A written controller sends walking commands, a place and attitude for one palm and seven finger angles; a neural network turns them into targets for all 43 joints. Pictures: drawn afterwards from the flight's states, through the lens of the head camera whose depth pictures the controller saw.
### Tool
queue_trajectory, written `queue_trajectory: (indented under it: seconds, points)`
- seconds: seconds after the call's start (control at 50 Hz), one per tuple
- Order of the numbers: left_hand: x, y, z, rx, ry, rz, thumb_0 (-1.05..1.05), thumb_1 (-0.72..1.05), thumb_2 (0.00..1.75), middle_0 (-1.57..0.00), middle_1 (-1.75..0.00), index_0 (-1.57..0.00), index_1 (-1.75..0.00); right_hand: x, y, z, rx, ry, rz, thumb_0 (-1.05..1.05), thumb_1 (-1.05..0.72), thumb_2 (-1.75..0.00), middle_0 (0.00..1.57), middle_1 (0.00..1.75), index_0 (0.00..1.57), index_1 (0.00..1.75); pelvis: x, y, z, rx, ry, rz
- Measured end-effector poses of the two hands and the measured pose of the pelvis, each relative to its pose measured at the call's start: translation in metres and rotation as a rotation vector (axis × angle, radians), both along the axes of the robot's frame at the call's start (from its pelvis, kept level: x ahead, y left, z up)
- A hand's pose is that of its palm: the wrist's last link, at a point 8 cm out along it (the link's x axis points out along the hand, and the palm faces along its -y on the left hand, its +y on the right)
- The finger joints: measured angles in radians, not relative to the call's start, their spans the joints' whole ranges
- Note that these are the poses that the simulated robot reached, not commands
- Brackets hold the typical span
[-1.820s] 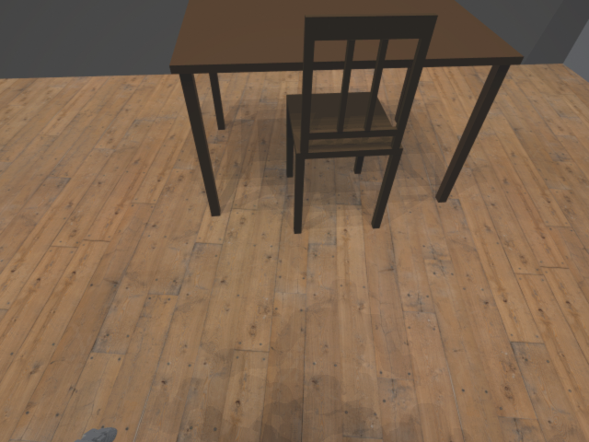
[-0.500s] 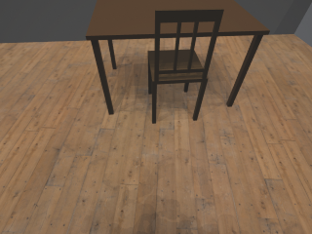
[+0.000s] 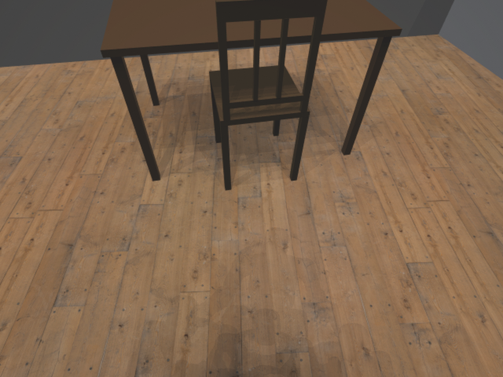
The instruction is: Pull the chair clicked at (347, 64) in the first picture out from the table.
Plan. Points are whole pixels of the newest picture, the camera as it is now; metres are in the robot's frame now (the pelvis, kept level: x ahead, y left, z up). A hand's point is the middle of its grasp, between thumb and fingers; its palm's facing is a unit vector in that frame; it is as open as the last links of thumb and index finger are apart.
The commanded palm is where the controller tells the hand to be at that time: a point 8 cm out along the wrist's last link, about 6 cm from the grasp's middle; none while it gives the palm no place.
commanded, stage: walk to a spot facing it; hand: left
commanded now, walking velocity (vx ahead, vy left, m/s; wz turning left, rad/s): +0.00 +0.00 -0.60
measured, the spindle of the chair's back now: (256, 63) +1.15 +0.07 -0.08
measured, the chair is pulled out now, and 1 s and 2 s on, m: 0.00 0.00 0.00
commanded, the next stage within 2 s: turn to face it in 1.90 s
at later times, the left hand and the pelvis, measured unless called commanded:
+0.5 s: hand out of the picture +0.05 +0.19 -0.15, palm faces -0.12 -0.97 -0.20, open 7.4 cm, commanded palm none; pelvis +0.04 +0.00 +0.01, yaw -13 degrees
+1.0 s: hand (220, 253) +0.40 +0.10 -0.16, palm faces -0.56 -0.82 -0.15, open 7.4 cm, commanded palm none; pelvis +0.19 +0.01 +0.01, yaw -34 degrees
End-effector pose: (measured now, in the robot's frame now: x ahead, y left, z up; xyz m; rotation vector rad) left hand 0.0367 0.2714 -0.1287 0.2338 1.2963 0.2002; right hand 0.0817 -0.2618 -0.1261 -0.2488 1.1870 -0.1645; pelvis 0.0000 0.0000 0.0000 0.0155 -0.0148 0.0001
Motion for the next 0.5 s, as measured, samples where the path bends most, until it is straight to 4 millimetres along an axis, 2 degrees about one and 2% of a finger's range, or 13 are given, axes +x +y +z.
queue_trajectory:
  seconds: [0.08, 0.16, 0.24, 0.36, 0.44, 0.5]
  points:
    - [0.005, -0.016, -0.007, -0.017, -0.002, -0.033, 0.01, 0.91, 0.9, -0.21, -0.3, -0.2, -0.3, -0.023, 0.0, -0.014, 0.035, 0.015, -0.054, 0.01, -0.9, -0.9, 0.2, 0.3, 0.21, 0.3, -0.006, -0.007, -0.008, 0.021, -0.007, -0.049]
    - [0.007, -0.034, -0.012, -0.019, -0.025, -0.058, 0.0, 0.91, 0.9, -0.21, -0.3, -0.2, -0.3, -0.042, -0.008, -0.034, 0.066, 0.04, -0.098, 0.01, -0.9, -0.9, 0.2, 0.3, 0.21, 0.3, -0.007, -0.017, -0.019, 0.004, -0.013, -0.082]
    - [-0.002, -0.049, -0.003, -0.039, -0.015, -0.05, 0.0, 0.91, 0.9, -0.21, -0.3, -0.2, -0.3, -0.049, -0.012, -0.025, 0.075, 0.069, -0.112, 0.01, -0.91, -0.9, 0.2, 0.3, 0.21, 0.3, -0.005, -0.02, -0.009, -0.006, 0.002, -0.102]
    - [-0.005, -0.055, 0.008, -0.071, 0.047, -0.086, 0.0, 0.91, 0.9, -0.21, -0.3, -0.2, -0.3, -0.037, -0.017, 0.0, 0.062, 0.006, -0.161, 0.01, -0.91, -0.9, 0.2, 0.3, 0.21, 0.3, 0.009, -0.017, 0.008, 0.004, 0.036, -0.163]
    - [0.003, -0.046, 0.009, -0.077, 0.073, -0.106, 0.01, 0.9, 0.9, -0.21, -0.3, -0.2, -0.3, -0.019, -0.015, 0.01, 0.042, -0.039, -0.188, 0.01, -0.91, -0.9, 0.2, 0.3, 0.2, 0.3, 0.025, -0.009, 0.011, -0.001, 0.047, -0.205]
    - [0.016, -0.034, 0.006, -0.078, 0.085, -0.118, 0.01, 0.9, 0.9, -0.21, -0.3, -0.2, -0.3, 0.002, -0.007, 0.016, 0.03, -0.077, -0.199, 0.01, -0.91, -0.9, 0.19, 0.3, 0.2, 0.3, 0.039, 0.0, 0.011, -0.008, 0.049, -0.234]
